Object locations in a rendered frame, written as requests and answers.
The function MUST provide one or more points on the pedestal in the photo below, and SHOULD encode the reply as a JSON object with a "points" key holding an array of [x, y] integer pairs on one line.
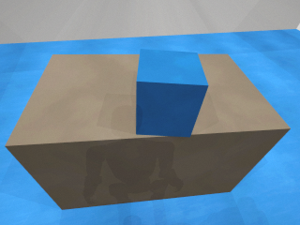
{"points": [[77, 136]]}

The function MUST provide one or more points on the carton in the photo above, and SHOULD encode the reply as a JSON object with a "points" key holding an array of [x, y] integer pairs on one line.
{"points": [[170, 89]]}

